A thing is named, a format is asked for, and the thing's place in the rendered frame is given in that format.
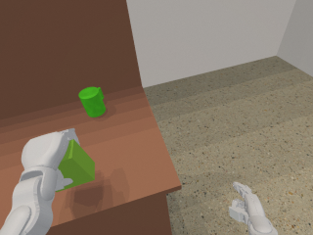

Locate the robot left forearm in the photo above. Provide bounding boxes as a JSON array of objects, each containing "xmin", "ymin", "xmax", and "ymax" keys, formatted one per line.
[{"xmin": 0, "ymin": 166, "xmax": 58, "ymax": 235}]

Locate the left robot hand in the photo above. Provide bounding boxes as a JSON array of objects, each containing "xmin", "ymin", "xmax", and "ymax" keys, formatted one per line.
[{"xmin": 21, "ymin": 128, "xmax": 80, "ymax": 192}]

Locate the right robot hand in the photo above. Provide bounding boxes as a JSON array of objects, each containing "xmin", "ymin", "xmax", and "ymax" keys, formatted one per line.
[{"xmin": 229, "ymin": 181, "xmax": 266, "ymax": 225}]

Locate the table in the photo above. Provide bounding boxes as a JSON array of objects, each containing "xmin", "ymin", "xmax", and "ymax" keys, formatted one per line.
[{"xmin": 0, "ymin": 0, "xmax": 182, "ymax": 235}]

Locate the robot right forearm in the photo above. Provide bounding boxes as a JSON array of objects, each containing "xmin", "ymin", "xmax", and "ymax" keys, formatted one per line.
[{"xmin": 247, "ymin": 214, "xmax": 278, "ymax": 235}]

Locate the sponge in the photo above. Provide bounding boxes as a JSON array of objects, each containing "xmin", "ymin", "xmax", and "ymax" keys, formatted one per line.
[{"xmin": 56, "ymin": 139, "xmax": 95, "ymax": 192}]

